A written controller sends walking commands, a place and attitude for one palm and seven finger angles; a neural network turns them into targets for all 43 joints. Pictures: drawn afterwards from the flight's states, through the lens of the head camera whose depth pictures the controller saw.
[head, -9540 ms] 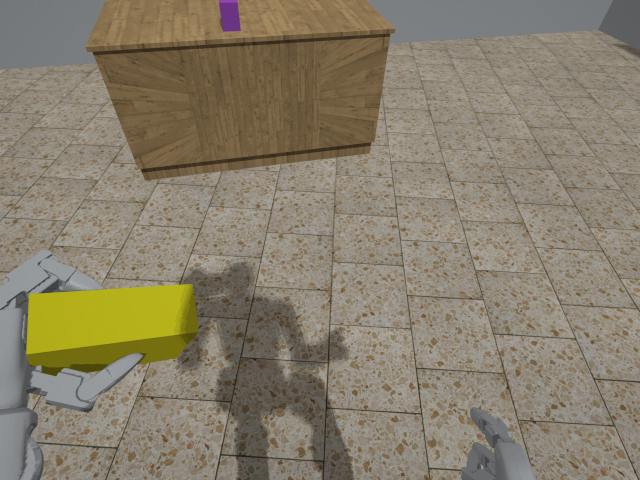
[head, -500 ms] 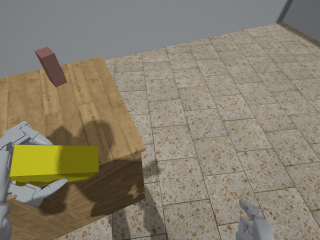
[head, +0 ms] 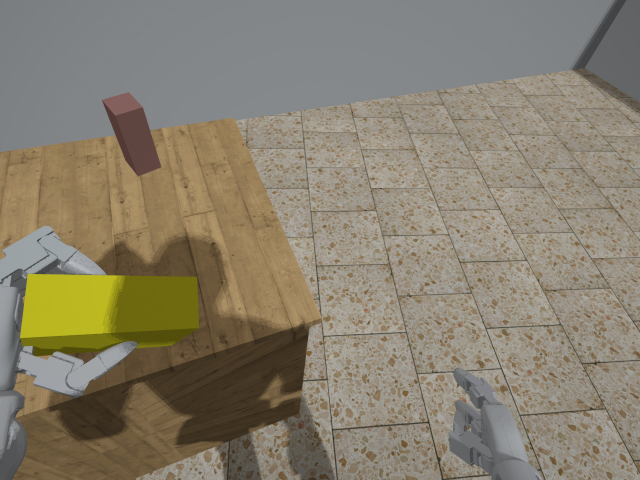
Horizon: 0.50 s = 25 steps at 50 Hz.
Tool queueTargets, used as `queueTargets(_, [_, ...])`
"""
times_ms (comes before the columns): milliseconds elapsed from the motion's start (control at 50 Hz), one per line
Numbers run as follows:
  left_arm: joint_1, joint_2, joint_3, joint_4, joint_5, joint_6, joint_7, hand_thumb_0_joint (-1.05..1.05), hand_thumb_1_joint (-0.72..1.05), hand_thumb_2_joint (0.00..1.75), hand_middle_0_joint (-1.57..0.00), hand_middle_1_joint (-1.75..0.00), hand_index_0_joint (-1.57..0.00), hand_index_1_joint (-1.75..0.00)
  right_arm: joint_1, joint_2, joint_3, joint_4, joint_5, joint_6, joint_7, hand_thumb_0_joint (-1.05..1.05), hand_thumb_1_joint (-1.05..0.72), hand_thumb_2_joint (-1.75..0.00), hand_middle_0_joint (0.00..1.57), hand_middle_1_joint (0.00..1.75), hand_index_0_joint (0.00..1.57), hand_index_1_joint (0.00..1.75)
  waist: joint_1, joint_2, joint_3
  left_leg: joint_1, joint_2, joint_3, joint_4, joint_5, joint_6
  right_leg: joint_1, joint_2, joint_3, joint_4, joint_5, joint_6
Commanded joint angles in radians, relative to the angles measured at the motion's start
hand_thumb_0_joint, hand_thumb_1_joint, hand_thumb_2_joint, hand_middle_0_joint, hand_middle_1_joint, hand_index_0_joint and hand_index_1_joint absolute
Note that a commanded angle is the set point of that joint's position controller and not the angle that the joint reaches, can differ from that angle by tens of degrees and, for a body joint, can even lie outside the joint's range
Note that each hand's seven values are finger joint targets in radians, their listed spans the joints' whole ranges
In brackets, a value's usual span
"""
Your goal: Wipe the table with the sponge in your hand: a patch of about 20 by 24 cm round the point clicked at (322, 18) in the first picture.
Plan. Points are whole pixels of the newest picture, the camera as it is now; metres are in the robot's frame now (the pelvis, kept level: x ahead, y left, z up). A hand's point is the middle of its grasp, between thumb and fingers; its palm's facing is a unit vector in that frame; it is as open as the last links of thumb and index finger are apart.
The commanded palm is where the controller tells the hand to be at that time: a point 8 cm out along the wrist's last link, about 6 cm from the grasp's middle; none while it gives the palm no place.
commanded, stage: shuffle to correct the standing spot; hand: left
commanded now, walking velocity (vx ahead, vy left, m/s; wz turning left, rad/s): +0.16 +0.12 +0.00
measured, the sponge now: (138, 315) +0.24 +0.21 +0.13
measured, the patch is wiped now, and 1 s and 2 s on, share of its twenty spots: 0.00 0.00 0.00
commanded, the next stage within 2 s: come to a stop and stand still in 1.56 s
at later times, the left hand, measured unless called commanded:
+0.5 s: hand (65, 310) +0.22 +0.25 +0.16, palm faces +0.39 -0.82 -0.42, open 9.4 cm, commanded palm +0.16 +0.29 +0.18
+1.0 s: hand (56, 313) +0.21 +0.26 +0.16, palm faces +0.41 -0.82 -0.41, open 9.4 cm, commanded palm +0.16 +0.29 +0.18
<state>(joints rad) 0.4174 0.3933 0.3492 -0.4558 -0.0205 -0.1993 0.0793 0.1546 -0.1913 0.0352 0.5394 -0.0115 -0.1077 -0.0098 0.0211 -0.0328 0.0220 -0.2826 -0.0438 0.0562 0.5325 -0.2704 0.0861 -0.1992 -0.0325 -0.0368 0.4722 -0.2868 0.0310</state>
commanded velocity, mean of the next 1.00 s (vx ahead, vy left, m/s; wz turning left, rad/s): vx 0.16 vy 0.12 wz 0.00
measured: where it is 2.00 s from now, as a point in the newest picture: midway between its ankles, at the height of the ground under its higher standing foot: outside the picture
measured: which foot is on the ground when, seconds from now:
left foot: down 0.00-1.00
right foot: down 0.00-1.00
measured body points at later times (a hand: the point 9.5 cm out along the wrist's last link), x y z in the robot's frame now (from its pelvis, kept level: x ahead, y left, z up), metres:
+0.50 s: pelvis +0.01 +0.00 -0.01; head +0.01 +0.01 +0.44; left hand +0.19 +0.30 +0.18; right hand +0.17 -0.22 -0.09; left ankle +0.01 +0.06 -0.74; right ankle -0.03 -0.15 -0.73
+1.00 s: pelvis +0.01 +0.01 -0.01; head +0.01 +0.02 +0.44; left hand +0.19 +0.30 +0.18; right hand +0.19 -0.22 -0.08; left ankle +0.01 +0.06 -0.74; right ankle -0.03 -0.15 -0.74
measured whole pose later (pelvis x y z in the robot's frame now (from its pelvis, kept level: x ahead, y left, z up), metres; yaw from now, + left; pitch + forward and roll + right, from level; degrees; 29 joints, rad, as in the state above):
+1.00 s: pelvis +0.01 +0.01 -0.01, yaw +2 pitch +0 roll -2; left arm 0.43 0.38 0.37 -0.44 -0.03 -0.23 0.10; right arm 0.21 -0.22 -0.01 0.58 0.01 -0.07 -0.01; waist 0.01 0.01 0.00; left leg -0.31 -0.06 0.03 0.66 -0.35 0.10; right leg -0.20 -0.05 -0.07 0.58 -0.37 0.04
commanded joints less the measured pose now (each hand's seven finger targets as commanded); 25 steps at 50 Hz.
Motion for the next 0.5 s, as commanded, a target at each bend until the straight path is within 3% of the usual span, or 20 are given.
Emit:
queueTargets(0, [-0.095,0.172,0.133,-0.293,-0.027,-0.089,0.033,0.0,0.1,1.3,-1.2,-1.6,-1.2,-1.6,-0.039,-0.157,-0.067,-0.144,0.006,-0.044,-0.016,0.0,-0.9,-0.9,0.2,0.3,0.2,0.3,-0.01,0.148,-0.192,0.066,0.12,-0.127,-0.068,0.322,-0.049,0.07,-0.008,-0.001,0.063,0.235,-0.07])
queueTargets(60, [-0.106,0.166,0.128,-0.276,-0.024,-0.094,0.035,0.0,0.1,1.3,-1.2,-1.6,-1.2,-1.6,-0.031,-0.162,-0.072,-0.135,0.009,-0.047,-0.013,0.0,-0.9,-0.9,0.2,0.3,0.2,0.3,-0.013,0.147,-0.179,0.07,0.127,-0.141,-0.06,0.341,-0.051,0.048,-0.009,-0.009,0.086,0.207,-0.069])
queueTargets(140, [-0.117,0.162,0.129,-0.232,-0.022,-0.1,0.039,0.0,0.1,1.3,-1.2,-1.6,-1.2,-1.6,-0.031,-0.165,-0.078,-0.123,0.013,-0.042,-0.014,0.0,-0.9,-0.9,0.2,0.3,0.2,0.3,-0.015,0.108,-0.152,0.009,0.115,-0.147,-0.06,0.197,-0.046,0.058,-0.027,0.017,0.068,0.17,-0.079])
queueTargets(200, [-0.111,0.151,0.121,-0.203,-0.019,-0.105,0.04,0.0,0.1,1.3,-1.2,-1.6,-1.2,-1.6,-0.026,-0.164,-0.081,-0.117,0.016,-0.04,-0.015,0.0,-0.9,-0.9,0.2,0.3,0.2,0.3,-0.015,0.117,-0.132,-0.013,0.117,-0.165,-0.082,0.12,-0.045,0.044,-0.025,0.015,0.079,0.123,-0.081])
queueTargets(340, [-0.102,0.181,0.153,-0.226,-0.019,-0.115,0.042,0.0,0.1,1.3,-1.2,-1.6,-1.2,-1.6,-0.03,-0.161,-0.082,-0.112,0.015,-0.039,-0.017,0.0,-0.9,-0.9,0.2,0.3,0.2,0.3,-0.015,0.118,-0.141,-0.03,0.114,-0.17,-0.077,0.142,-0.046,0.07,-0.029,0.007,0.093,0.135,-0.082])
queueTargets(380, [-0.085,0.163,0.143,-0.208,-0.02,-0.115,0.042,0.0,0.1,1.3,-1.2,-1.6,-1.2,-1.6,-0.026,-0.156,-0.083,-0.112,0.016,-0.038,-0.017,0.0,-0.9,-0.9,0.2,0.3,0.2,0.3,-0.014,0.095,-0.14,-0.042,0.112,-0.167,-0.066,0.161,-0.047,0.084,-0.032,0.007,0.088,0.144,-0.085])
queueTargets(440, [-0.075,0.181,0.159,-0.2,-0.022,-0.114,0.042,0.0,0.1,1.3,-1.2,-1.6,-1.2,-1.6,-0.028,-0.156,-0.083,-0.108,0.016,-0.034,-0.018,0.0,-0.9,-0.9,0.2,0.3,0.2,0.3,-0.016,0.067,-0.143,-0.049,0.094,-0.144,-0.03,0.148,-0.043,0.086,-0.059,0.045,0.067,0.155,-0.098])
queueTargets(480, [-0.089,0.161,0.139,-0.194,-0.024,-0.112,0.04,0.0,0.1,1.3,-1.2,-1.6,-1.2,-1.6,-0.025,-0.157,-0.084,-0.105,0.018,-0.033,-0.019,0.0,-0.9,-0.9,0.2,0.3,0.2,0.3,-0.02,0.074,-0.125,-0.041,0.093,-0.146,-0.037,0.127,-0.047,0.051,-0.06,0.05,0.077,0.127,-0.1])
